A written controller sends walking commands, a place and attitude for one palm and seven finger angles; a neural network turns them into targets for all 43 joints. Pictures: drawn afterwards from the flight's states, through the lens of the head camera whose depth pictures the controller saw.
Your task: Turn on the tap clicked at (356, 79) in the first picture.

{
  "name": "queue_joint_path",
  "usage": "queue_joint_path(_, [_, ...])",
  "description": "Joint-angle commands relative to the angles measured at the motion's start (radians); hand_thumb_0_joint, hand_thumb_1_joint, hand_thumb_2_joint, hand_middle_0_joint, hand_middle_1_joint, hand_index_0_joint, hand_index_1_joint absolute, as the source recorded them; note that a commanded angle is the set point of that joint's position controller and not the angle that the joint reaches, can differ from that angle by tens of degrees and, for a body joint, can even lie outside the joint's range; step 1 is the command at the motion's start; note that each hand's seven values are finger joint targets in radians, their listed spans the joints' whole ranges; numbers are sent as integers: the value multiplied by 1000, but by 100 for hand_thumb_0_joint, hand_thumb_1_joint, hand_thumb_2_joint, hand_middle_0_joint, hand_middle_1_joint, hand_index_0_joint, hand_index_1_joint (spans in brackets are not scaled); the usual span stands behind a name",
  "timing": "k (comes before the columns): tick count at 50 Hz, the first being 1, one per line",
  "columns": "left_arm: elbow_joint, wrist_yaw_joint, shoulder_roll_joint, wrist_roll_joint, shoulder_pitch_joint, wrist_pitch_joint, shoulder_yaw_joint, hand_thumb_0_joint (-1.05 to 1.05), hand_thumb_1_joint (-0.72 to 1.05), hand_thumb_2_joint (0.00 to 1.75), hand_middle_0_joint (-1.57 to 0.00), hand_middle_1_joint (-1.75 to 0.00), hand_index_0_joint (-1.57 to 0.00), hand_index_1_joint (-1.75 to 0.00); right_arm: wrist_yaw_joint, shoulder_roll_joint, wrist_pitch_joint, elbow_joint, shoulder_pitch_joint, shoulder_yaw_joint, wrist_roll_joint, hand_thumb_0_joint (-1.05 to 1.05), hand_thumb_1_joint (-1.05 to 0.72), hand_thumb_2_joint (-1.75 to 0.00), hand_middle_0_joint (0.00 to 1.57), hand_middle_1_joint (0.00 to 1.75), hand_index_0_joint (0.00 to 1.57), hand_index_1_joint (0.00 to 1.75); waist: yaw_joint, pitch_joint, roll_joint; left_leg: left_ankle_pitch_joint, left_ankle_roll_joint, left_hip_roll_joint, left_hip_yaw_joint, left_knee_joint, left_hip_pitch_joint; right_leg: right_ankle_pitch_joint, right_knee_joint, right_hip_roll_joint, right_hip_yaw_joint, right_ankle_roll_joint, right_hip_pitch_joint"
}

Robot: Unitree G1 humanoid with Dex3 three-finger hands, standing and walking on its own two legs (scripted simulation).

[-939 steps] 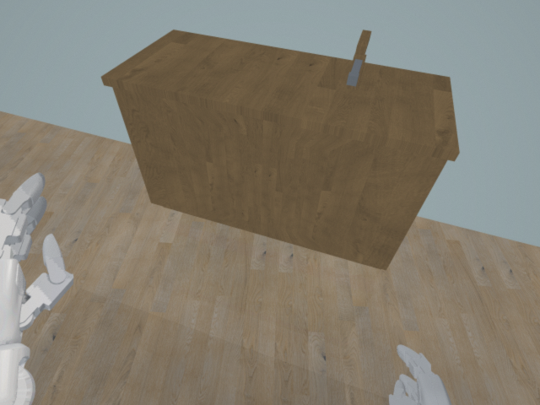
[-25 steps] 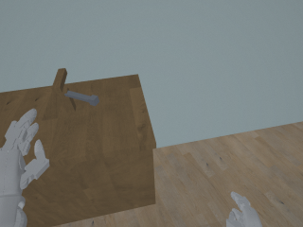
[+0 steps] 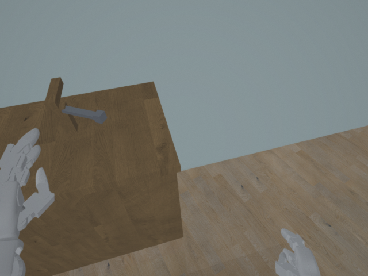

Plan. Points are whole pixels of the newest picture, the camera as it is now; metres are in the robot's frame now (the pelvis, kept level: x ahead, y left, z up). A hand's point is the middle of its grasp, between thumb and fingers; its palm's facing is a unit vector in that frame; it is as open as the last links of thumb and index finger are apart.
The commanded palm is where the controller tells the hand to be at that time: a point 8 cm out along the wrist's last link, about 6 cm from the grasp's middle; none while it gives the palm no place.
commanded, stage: step back with the hand held close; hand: left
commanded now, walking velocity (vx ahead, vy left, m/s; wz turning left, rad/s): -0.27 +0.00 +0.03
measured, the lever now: (99, 116) +0.53 +0.29 +0.05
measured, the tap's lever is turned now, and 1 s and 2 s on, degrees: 57 57 57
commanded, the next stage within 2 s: stop stepping back and stand still in 1.34 s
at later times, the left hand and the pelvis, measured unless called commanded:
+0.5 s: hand out of the picture +0.14 +0.27 +0.16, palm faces +0.45 -0.78 -0.44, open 7.4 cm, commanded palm +0.09 +0.31 +0.17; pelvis -0.06 +0.02 -0.01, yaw +2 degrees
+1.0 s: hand (18, 254) +0.12 +0.23 +0.16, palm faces +0.33 -0.85 -0.41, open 7.4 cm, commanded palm +0.05 +0.28 +0.17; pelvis -0.12 +0.01 -0.01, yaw -2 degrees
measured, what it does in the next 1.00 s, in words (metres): walks backwards: right foot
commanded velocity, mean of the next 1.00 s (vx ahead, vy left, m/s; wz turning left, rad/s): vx -0.34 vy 0.00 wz -0.01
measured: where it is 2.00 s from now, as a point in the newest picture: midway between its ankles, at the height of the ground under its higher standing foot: outside the picture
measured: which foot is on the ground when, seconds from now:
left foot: down 0.00-1.00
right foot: down 0.00-0.68, up 0.70-0.92, down 0.94-1.00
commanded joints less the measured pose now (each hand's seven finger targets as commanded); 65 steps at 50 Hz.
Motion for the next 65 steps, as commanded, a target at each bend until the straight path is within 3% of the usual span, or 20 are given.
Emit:
queue_joint_path(1, [-246, 29, 215, 4, -41, -66, 161, 0, 90, 90, -20, -30, -20, -30, -11, -106, -39, -178, -118, -36, 2, 0, -90, -90, 20, 30, 20, 30, 7, -148, -28, 319, 11, 88, -74, -29, -12, 327, -32, -123, 94, 20, 72])
queue_joint_path(13, [-241, 54, 180, 31, -69, -98, 135, 0, 90, 90, -20, -30, -20, -30, -9, -124, -70, -187, -98, -37, 8, 0, -90, -90, 20, 30, 20, 30, -5, -41, 18, -249, 46, 107, -138, -146, -272, -107, -61, -68, 102, 37, 43])
queue_joint_path(18, [-251, 54, 179, 65, -102, -123, 161, 0, 90, 90, -20, -30, -20, -30, -11, -132, -96, -194, -102, -41, 5, 0, -90, -90, 20, 30, 20, 30, 8, -58, 103, -436, 94, 169, -224, -248, -503, 20, 147, 0, 74, 54, 248])
queue_joint_path(22, [-252, 44, 181, 68, -79, -132, 184, 0, 90, 90, -20, -30, -20, -30, -7, -123, -112, -187, -84, -45, 1, 0, -90, -90, 20, 30, 20, 30, 8, -72, 29, -427, 98, 142, -196, -170, -554, 79, 149, -17, 129, 49, 275])
queue_joint_path(26, [-295, 48, 185, 40, -124, -124, 148, 0, 90, 90, -20, -30, -20, -30, 11, -105, -114, -150, -56, -50, -6, 0, -90, -90, 20, 30, 20, 30, -17, -71, -166, -187, 13, 33, -77, 136, -188, -95, -119, -193, 318, -49, -141])
queue_joint_path(28, [-296, 60, 180, 35, -122, -123, 132, 0, 90, 90, -20, -30, -20, -30, 14, -94, -113, -137, -58, -44, -3, 0, -90, -90, 20, 30, 20, 30, -25, -88, -163, -96, 0, 30, -68, 175, -84, -56, -119, -223, 290, -67, -224])
queue_joint_path(31, [-325, 72, 218, 36, -103, -134, 173, 0, 90, 90, -20, -30, -20, -30, 6, -109, -108, -145, -82, -44, 0, 0, -90, -90, 20, 30, 20, 30, -22, -77, -24, -151, 22, 92, -143, 0, -142, -97, -32, -121, 181, -9, -194])
queue_joint_path(34, [-315, 62, 190, 69, -81, -156, 208, 0, 90, 90, -20, -30, -20, -30, -4, -130, -124, -165, -113, -47, -5, 0, -90, -90, 20, 30, 20, 30, 3, -85, 225, -577, 121, 296, -373, -350, -577, -60, 382, 59, 69, 63, 201])
queue_joint_path(38, [-285, 45, 163, 56, -71, -149, 186, 0, 90, 90, -20, -30, -20, -30, 7, -93, -148, -134, -95, -53, -21, 0, -90, -90, 20, 30, 20, 30, 11, -87, 70, -198, 124, 286, -298, -263, -279, -212, 413, 46, 77, 52, -19])
queue_joint_path(40, [-288, 42, 135, 39, -57, -143, 138, 0, 90, 90, -20, -30, -20, -30, 15, -85, -160, -107, -85, -40, -24, 0, -90, -90, 20, 30, 20, 30, 8, -109, 95, -53, 107, 270, -278, -245, -70, -256, 271, 39, 73, 44, -117])
queue_joint_path(41, [-305, 42, 122, 36, -77, -142, 113, 0, 90, 90, -20, -30, -20, -30, 13, -82, -162, -101, -93, -33, -28, 0, -90, -90, 20, 30, 20, 30, 6, -118, 145, 74, 97, 265, -252, -221, -4, -246, 200, 31, 75, 41, -129])
queue_joint_path(44, [-332, 37, 143, 36, -115, -134, 94, 0, 90, 90, -20, -30, -20, -30, 19, -86, -164, -63, -94, -25, -29, 0, -90, -90, 20, 30, 20, 30, 18, -229, 124, 519, 55, 241, -193, -107, 235, -92, -42, 27, 78, 39, -126])
queue_joint_path(46, [-357, 30, 197, 39, -115, -132, 135, 0, 90, 90, -20, -30, -20, -30, 19, -94, -143, -69, -110, -27, -34, 0, -90, -90, 20, 30, 20, 30, 23, -284, 98, 653, 26, 214, -130, -42, 260, 101, -99, 16, 87, 40, -58])
queue_joint_path(48, [-380, 24, 219, 27, -114, -128, 163, 0, 90, 90, -20, -30, -20, -30, 20, -89, -119, -95, -130, -33, -20, 0, -90, -90, 20, 30, 20, 30, 21, -304, 34, 617, 8, 171, -56, 2, 240, 284, -100, -8, 97, 47, -36])
queue_joint_path(51, [-367, 29, 283, 6, 15, -113, 236, 0, 90, 90, -20, -30, -20, -30, 15, -64, -77, -133, -117, -49, 7, 0, -90, -90, 20, 30, 20, 30, 7, -328, -236, 418, -26, 67, 61, 157, 181, 744, -79, -132, 117, 99, -38])
queue_joint_path(53, [-354, 27, 268, 2, 54, -121, 234, 0, 90, 90, -20, -30, -20, -30, 9, -54, -68, -159, -146, -44, 15, 0, -90, -90, 20, 30, 20, 30, 2, -237, -175, 166, -29, 38, 51, 188, 14, 779, -53, -179, 143, 83, -29])
queue_joint_path(54, [-329, 29, 273, 3, 73, -115, 240, 0, 90, 90, -20, -30, -20, -30, 3, -50, -63, -163, -150, -37, 5, 0, -90, -90, 20, 30, 20, 30, -2, -211, -136, 182, -29, 39, 37, 178, -28, 779, -39, -184, 165, 72, -36])
queue_joint_path(59, [-267, 35, 237, -2, 2, -102, 170, 0, 90, 90, -20, -30, -20, -30, -15, -85, -41, -144, -101, -40, 8, 0, -90, -90, 20, 30, 20, 30, -20, -180, -25, 542, -3, 106, -34, 44, 154, 460, -30, -54, 86, 122, -157])
queue_joint_path(61, [-307, 38, 231, -7, -43, -106, 147, 0, 90, 90, -20, -30, -20, -30, -17, -105, -51, -153, -126, -40, 6, 0, -90, -90, 20, 30, 20, 30, -12, -136, 110, 327, 15, 147, -110, -84, 90, 118, -7, 11, 72, 104, -154])
queue_joint_path(65, [-329, 43, 220, 12, -50, -106, 159, 0, 90, 90, -20, -30, -20, -30, -21, -127, -82, -164, -141, -50, -5, 0, -90, -90, 20, 30, 20, 30, 1, -66, 156, -359, 41, 175, -207, -299, -310, -145, 56, 67, 70, 45, 85])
